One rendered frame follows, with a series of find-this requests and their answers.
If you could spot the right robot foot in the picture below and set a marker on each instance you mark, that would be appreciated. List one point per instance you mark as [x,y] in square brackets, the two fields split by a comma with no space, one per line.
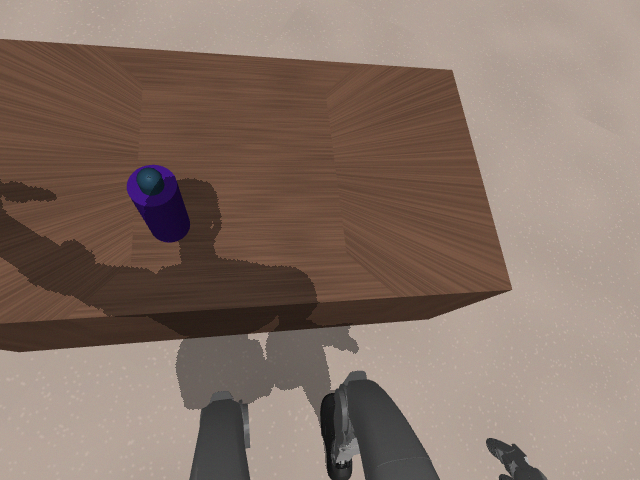
[335,471]

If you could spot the bottle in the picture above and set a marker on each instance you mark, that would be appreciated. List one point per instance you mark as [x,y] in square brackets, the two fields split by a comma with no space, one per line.
[155,192]

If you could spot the right robot hand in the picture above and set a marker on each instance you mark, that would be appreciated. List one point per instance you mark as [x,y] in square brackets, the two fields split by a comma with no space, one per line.
[515,461]

